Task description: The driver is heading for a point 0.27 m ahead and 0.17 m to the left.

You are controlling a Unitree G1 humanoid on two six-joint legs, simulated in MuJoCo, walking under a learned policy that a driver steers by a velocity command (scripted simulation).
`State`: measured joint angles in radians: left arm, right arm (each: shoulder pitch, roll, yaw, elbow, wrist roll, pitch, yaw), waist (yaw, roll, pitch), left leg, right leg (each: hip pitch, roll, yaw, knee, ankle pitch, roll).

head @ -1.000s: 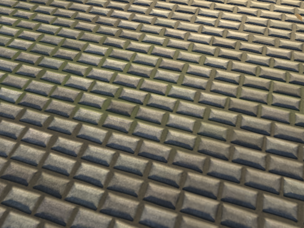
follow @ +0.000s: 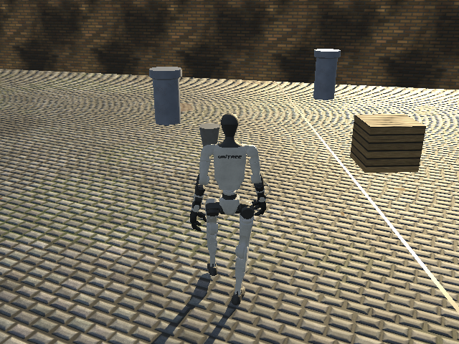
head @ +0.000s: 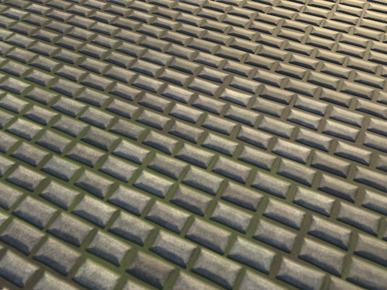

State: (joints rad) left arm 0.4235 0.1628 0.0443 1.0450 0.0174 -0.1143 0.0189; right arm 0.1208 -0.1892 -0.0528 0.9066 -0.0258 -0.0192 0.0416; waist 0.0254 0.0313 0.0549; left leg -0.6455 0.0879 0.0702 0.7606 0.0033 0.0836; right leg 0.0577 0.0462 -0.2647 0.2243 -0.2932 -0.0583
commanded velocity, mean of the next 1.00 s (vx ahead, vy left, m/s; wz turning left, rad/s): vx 0.19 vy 0.00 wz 0.20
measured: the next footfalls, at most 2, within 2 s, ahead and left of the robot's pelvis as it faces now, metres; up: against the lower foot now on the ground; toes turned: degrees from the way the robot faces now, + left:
left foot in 0.14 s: +0.23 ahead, +0.08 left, +0.00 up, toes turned +11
right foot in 0.66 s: +0.40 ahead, -0.05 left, +0.00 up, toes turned +8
